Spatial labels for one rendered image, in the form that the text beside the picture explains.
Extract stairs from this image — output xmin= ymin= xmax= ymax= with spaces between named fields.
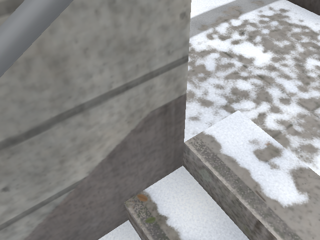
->
xmin=98 ymin=143 xmax=277 ymax=240

